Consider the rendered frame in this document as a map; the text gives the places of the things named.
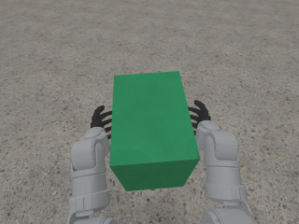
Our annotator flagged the right robot forearm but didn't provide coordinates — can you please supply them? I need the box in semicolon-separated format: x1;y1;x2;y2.
195;120;254;224

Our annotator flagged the left robot forearm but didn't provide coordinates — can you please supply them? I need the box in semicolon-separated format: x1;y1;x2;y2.
67;127;110;224

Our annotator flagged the right robot hand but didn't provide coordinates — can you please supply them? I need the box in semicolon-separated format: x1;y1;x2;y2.
188;100;211;135

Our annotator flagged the robot right upper arm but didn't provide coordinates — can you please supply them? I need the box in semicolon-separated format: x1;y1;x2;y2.
200;208;253;224

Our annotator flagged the carton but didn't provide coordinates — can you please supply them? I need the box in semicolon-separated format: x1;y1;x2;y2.
109;71;200;191

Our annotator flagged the left robot hand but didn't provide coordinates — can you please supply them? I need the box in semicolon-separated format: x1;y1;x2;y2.
91;105;112;139

